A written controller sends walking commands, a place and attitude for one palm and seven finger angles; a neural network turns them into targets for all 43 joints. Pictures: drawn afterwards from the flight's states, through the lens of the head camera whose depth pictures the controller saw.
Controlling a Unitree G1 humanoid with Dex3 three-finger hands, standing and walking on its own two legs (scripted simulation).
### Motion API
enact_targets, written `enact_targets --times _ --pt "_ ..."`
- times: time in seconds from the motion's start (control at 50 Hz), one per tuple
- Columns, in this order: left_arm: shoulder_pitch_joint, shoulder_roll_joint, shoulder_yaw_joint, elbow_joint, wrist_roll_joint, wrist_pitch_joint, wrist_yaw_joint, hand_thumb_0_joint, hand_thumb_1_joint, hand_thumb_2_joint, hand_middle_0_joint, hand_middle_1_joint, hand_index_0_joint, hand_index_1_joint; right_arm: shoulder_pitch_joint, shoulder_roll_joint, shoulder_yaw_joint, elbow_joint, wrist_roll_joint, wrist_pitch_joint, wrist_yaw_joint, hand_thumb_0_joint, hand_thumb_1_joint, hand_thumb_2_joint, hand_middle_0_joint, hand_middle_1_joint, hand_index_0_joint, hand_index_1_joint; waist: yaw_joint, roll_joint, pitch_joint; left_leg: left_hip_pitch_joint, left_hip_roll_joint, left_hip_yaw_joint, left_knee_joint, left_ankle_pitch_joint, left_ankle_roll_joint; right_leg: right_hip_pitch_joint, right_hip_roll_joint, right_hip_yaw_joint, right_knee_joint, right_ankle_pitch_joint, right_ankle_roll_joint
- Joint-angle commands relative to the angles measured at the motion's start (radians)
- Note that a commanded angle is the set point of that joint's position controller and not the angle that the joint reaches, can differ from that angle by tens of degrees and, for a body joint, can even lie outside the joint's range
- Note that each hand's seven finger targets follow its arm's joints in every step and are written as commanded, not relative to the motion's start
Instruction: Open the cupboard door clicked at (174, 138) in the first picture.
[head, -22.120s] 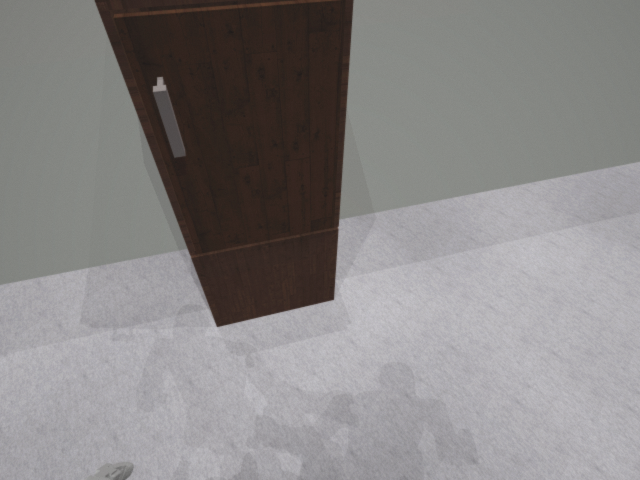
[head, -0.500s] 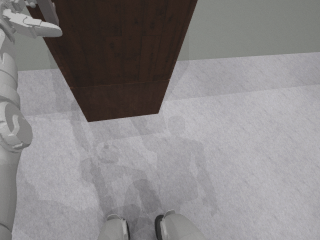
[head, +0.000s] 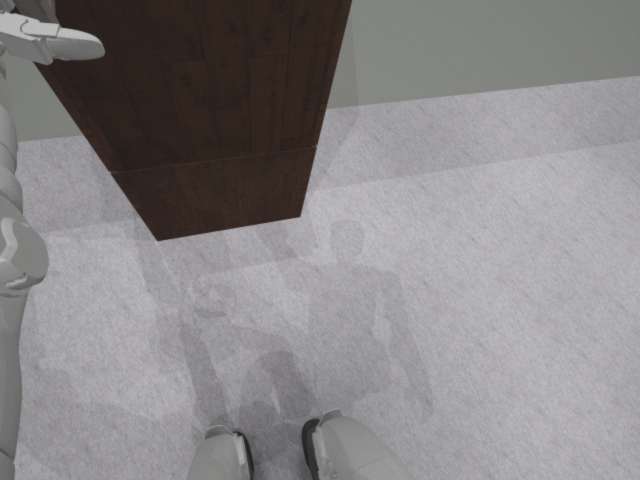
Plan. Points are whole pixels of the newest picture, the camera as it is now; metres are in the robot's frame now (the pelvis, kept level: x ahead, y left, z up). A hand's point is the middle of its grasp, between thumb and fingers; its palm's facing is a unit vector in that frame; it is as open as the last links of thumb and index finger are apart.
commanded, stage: slide the fingers in behind the handle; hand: left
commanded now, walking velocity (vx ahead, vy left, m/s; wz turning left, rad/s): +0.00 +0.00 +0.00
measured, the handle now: out of the picture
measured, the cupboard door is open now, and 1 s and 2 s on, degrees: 0 0 17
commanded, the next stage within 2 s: close the thumb around the handle in 0.38 s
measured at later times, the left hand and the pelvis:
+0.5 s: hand out of the picture +0.61 +0.17 +0.13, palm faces +0.02 -1.00 +0.00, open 13.6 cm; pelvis +0.00 +0.02 +0.00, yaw +0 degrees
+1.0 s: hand out of the picture +0.61 +0.17 +0.13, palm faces +0.04 -1.00 -0.01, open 7.1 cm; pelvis +0.00 +0.02 +0.00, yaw +0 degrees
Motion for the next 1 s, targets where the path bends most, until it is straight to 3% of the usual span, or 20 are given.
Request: enact_targets --times 0.0,0.04,0.08,0.14,0.2,0.3,0.34,0.38,0.46,0.54,0.56,0.62,0.66,0.7,0.74,0.78,0.84,0.88,0.96,0.98 --pt "-0.513 0.201 -0.016 -0.172 0.000 -0.037 0.008 0.000 -0.500 0.300 -0.300 -1.200 -0.300 -1.200 0.287 -0.203 -0.062 0.013 -0.002 0.002 -0.016 0.000 -0.900 -0.900 0.200 0.300 0.200 0.300 -0.050 0.156 -0.511 0.417 -0.023 -0.028 -0.034 0.411 0.035 0.178 0.000 0.044 -0.081 0.398 0.024" --pt "-0.506 0.227 -0.002 -0.158 0.006 -0.030 0.010 0.000 -0.500 0.300 -0.300 -1.200 -0.300 -1.200 0.293 -0.207 -0.060 0.013 -0.003 0.002 -0.017 0.000 -0.900 -0.900 0.200 0.300 0.200 0.300 -0.047 0.148 -0.500 0.398 -0.022 -0.026 -0.032 0.405 0.037 0.181 -0.001 0.045 -0.083 0.390 0.024" --pt "-0.519 0.216 -0.011 -0.174 0.009 -0.037 0.011 0.000 -0.500 0.300 -0.300 -1.200 -0.300 -1.200 0.296 -0.206 -0.062 0.015 -0.006 0.002 -0.017 0.000 -0.900 -0.900 0.200 0.300 0.200 0.300 -0.045 0.192 -0.528 0.442 -0.021 -0.033 -0.027 0.437 0.034 0.152 0.000 0.039 -0.073 0.392 0.020" --pt "-0.523 0.166 -0.038 -0.173 0.004 -0.033 0.008 0.000 -0.500 0.300 -0.300 -1.200 -0.300 -1.200 0.299 -0.204 -0.064 0.016 -0.010 0.001 -0.013 0.000 -0.900 -0.900 0.200 0.300 0.200 0.300 -0.054 0.193 -0.518 0.469 -0.019 -0.043 -0.026 0.454 0.030 0.123 0.002 0.031 -0.072 0.383 0.020" --pt "-0.513 0.201 -0.002 -0.181 -0.002 -0.035 0.012 0.000 -0.500 0.300 -0.300 -1.200 -0.300 -1.200 0.301 -0.209 -0.065 0.013 -0.012 0.002 -0.013 0.000 -0.900 -0.900 0.200 0.300 0.200 0.300 -0.046 0.195 -0.542 0.486 -0.019 -0.045 -0.022 0.483 0.030 0.129 0.004 0.030 -0.068 0.403 0.018" --pt "-0.515 0.160 -0.023 -0.184 -0.006 -0.031 0.017 0.000 -0.500 0.300 -0.300 -1.200 -0.300 -1.200 0.297 -0.208 -0.066 0.013 -0.012 0.004 -0.010 0.000 -0.900 -0.900 0.200 0.300 0.200 0.300 -0.049 0.198 -0.530 0.514 -0.015 -0.056 -0.028 0.495 0.024 0.096 0.005 0.020 -0.068 0.385 0.017" --pt "-0.519 0.185 -0.004 -0.180 -0.003 -0.027 0.024 0.000 -0.500 0.300 -0.300 -1.200 -0.300 -1.200 0.300 -0.214 -0.065 0.013 -0.013 0.006 -0.011 0.000 -0.900 -0.900 0.200 0.300 0.200 0.300 -0.051 0.181 -0.518 0.507 -0.012 -0.061 -0.030 0.478 0.025 0.087 0.006 0.017 -0.069 0.359 0.018" --pt "-0.547 0.180 -0.008 -0.205 0.001 -0.036 0.030 0.000 -0.500 0.300 -0.300 -1.200 -0.300 -1.200 0.299 -0.213 -0.066 0.011 -0.016 0.005 -0.009 0.000 -0.900 -0.900 0.200 0.300 0.200 0.300 -0.052 0.214 -0.537 0.537 -0.010 -0.066 -0.029 0.496 0.022 0.065 0.004 0.015 -0.065 0.353 0.017" --pt "-0.516 0.180 -0.001 -0.168 0.005 -0.036 0.038 0.000 -0.500 0.300 -0.300 -1.200 -0.300 -1.200 0.301 -0.214 -0.064 0.009 -0.017 0.003 -0.007 0.000 -0.900 -0.900 0.200 0.300 0.200 0.300 -0.051 0.172 -0.511 0.511 -0.011 -0.070 -0.031 0.487 0.024 0.062 0.006 0.011 -0.060 0.345 0.015" --pt "-0.528 0.150 -0.025 -0.184 0.010 -0.042 0.043 0.000 -0.276 0.396 -0.316 -1.224 -0.316 -1.224 0.295 -0.213 -0.066 0.006 -0.019 0.003 -0.003 0.000 -0.900 -0.900 0.200 0.300 0.200 0.300 -0.052 0.203 -0.523 0.542 -0.007 -0.080 -0.033 0.485 0.015 0.030 0.004 0.005 -0.058 0.313 0.014" --pt "-0.540 0.173 -0.004 -0.207 0.010 -0.051 0.046 0.000 -0.220 0.420 -0.320 -1.230 -0.320 -1.230 0.299 -0.215 -0.067 0.007 -0.021 0.002 -0.004 0.000 -0.900 -0.900 0.200 0.300 0.200 0.300 -0.047 0.224 -0.543 0.573 -0.004 -0.086 -0.029 0.515 0.014 0.023 0.004 0.003 -0.051 0.320 0.012" --pt "-0.529 0.153 -0.017 -0.168 0.013 -0.042 0.052 0.000 -0.052 0.492 -0.332 -1.248 -0.332 -1.248 0.298 -0.216 -0.065 0.010 -0.022 0.004 -0.002 0.000 -0.900 -0.900 0.200 0.300 0.200 0.300 -0.056 0.180 -0.514 0.539 -0.005 -0.088 -0.031 0.484 0.014 0.019 0.006 0.001 -0.056 0.300 0.016" --pt "-0.542 0.168 -0.004 -0.179 0.017 -0.045 0.055 0.000 0.060 0.540 -0.340 -1.260 -0.340 -1.260 0.301 -0.218 -0.066 0.009 -0.021 0.002 -0.002 0.000 -0.900 -0.900 0.200 0.300 0.200 0.300 -0.052 0.191 -0.522 0.551 -0.004 -0.094 -0.034 0.481 0.014 0.011 0.005 0.000 -0.053 0.289 0.013" --pt "-0.568 0.128 -0.039 -0.220 0.018 -0.051 0.058 0.000 0.172 0.588 -0.348 -1.272 -0.348 -1.272 0.300 -0.213 -0.069 0.011 -0.023 0.003 0.001 0.000 -0.900 -0.900 0.200 0.300 0.200 0.300 -0.053 0.239 -0.558 0.603 0.000 -0.103 -0.031 0.525 0.004 -0.006 0.004 -0.003 -0.048 0.299 0.012" --pt "-0.550 0.113 -0.037 -0.216 0.015 -0.050 0.062 0.000 0.284 0.636 -0.356 -1.284 -0.356 -1.284 0.301 -0.214 -0.072 0.016 -0.026 0.003 0.006 0.000 -0.900 -0.900 0.200 0.300 0.200 0.300 -0.052 0.235 -0.561 0.621 0.002 -0.107 -0.026 0.541 0.000 -0.017 0.007 -0.007 -0.050 0.301 0.012" --pt "-0.559 0.152 -0.012 -0.215 0.014 -0.052 0.066 0.000 0.396 0.684 -0.364 -1.296 -0.364 -1.296 0.304 -0.218 -0.069 0.014 -0.025 0.006 0.003 0.000 -0.900 -0.900 0.200 0.300 0.200 0.300 -0.051 0.218 -0.556 0.601 0.001 -0.105 -0.029 0.531 0.003 0.000 0.007 -0.003 -0.050 0.303 0.013" --pt "-0.550 0.114 -0.032 -0.213 0.010 -0.049 0.065 0.000 0.564 0.756 -0.376 -1.314 -0.376 -1.314 0.298 -0.215 -0.071 0.016 -0.024 0.004 0.006 0.000 -0.900 -0.900 0.200 0.300 0.200 0.300 -0.055 0.206 -0.540 0.589 -0.002 -0.100 -0.033 0.508 0.005 0.002 0.007 -0.004 -0.058 0.298 0.013" --pt "-0.582 0.140 -0.015 -0.266 0.008 -0.065 0.067 0.000 0.676 0.804 -0.384 -1.326 -0.384 -1.326 0.303 -0.216 -0.073 0.017 -0.026 0.002 0.007 0.000 -0.900 -0.900 0.200 0.300 0.200 0.300 -0.048 0.245 -0.586 0.629 0.000 -0.105 -0.032 0.544 0.002 0.012 0.008 -0.001 -0.054 0.318 0.012" --pt "-0.548 0.113 -0.029 -0.232 0.010 -0.066 0.067 0.000 0.900 0.900 -0.400 -1.350 -0.400 -1.350 0.299 -0.212 -0.072 0.022 -0.024 0.003 0.009 0.000 -0.900 -0.900 0.200 0.300 0.200 0.300 -0.053 0.222 -0.548 0.616 -0.001 -0.104 -0.030 0.544 0.004 0.002 0.010 -0.003 -0.056 0.319 0.011" --pt "-0.546 0.138 -0.017 -0.224 0.012 -0.064 0.069 0.000 0.900 0.900 -0.400 -1.350 -0.400 -1.350 0.298 -0.215 -0.071 0.024 -0.024 0.006 0.007 0.000 -0.900 -0.900 0.200 0.300 0.200 0.300 -0.048 0.220 -0.537 0.596 -0.001 -0.100 -0.034 0.527 0.003 0.014 0.008 -0.002 -0.058 0.314 0.012"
